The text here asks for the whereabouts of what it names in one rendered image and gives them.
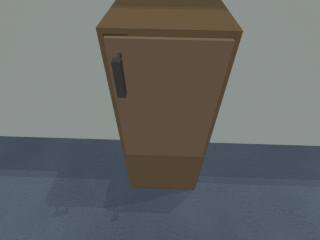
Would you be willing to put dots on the handle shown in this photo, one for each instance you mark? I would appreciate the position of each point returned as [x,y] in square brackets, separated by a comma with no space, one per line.
[118,74]

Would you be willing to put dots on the cupboard door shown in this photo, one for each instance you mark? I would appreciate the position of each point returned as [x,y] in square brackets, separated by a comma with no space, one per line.
[173,86]

